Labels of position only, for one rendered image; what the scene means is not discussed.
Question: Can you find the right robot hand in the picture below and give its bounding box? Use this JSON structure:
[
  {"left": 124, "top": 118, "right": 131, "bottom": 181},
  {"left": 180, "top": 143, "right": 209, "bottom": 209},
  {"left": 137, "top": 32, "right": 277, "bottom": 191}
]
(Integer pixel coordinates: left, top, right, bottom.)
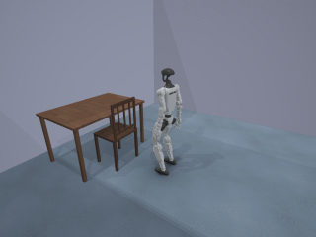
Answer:
[{"left": 174, "top": 118, "right": 182, "bottom": 130}]

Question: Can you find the table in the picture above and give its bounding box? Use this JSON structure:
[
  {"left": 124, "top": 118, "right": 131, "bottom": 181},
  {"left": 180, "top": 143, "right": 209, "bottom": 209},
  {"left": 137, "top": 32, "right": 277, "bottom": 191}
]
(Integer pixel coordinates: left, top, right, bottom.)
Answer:
[{"left": 36, "top": 93, "right": 145, "bottom": 183}]

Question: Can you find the chair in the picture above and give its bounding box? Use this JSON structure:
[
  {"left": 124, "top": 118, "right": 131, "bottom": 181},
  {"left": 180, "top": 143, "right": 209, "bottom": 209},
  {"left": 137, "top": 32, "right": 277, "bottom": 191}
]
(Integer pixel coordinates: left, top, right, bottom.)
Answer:
[{"left": 93, "top": 96, "right": 138, "bottom": 171}]

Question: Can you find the left robot foot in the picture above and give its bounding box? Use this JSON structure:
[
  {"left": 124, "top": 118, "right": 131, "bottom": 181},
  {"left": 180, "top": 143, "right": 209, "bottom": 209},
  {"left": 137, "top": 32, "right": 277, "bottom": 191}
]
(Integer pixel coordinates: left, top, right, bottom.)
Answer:
[{"left": 154, "top": 167, "right": 169, "bottom": 176}]

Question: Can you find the robot right thigh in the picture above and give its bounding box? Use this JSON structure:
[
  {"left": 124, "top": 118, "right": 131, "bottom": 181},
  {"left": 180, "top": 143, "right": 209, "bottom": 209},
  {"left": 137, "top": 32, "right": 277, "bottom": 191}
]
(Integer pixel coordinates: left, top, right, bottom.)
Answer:
[{"left": 162, "top": 118, "right": 176, "bottom": 143}]

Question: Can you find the robot left upper arm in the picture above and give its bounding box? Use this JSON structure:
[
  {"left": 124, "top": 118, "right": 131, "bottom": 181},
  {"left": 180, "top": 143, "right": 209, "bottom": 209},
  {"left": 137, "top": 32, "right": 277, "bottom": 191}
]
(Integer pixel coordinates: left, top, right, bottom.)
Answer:
[{"left": 156, "top": 88, "right": 167, "bottom": 113}]

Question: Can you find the left robot hand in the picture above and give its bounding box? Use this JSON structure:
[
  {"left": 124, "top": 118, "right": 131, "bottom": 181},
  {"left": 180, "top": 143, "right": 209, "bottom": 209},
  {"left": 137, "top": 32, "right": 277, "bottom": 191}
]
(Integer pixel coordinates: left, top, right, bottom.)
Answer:
[{"left": 153, "top": 128, "right": 161, "bottom": 142}]

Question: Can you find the left robot forearm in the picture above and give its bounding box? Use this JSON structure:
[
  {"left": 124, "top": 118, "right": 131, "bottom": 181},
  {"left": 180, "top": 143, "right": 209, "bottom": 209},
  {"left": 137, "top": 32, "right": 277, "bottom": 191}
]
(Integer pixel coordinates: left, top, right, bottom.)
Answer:
[{"left": 156, "top": 107, "right": 165, "bottom": 129}]

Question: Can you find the right robot forearm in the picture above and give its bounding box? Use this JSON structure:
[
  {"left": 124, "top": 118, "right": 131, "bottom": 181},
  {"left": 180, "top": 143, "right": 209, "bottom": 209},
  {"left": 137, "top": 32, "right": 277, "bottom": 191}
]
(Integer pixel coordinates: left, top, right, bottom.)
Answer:
[{"left": 176, "top": 103, "right": 183, "bottom": 119}]

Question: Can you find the robot right upper arm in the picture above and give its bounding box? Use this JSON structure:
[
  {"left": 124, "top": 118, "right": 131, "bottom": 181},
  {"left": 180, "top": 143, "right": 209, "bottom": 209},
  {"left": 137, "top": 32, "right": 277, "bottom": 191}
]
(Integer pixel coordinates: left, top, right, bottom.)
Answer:
[{"left": 173, "top": 84, "right": 183, "bottom": 106}]

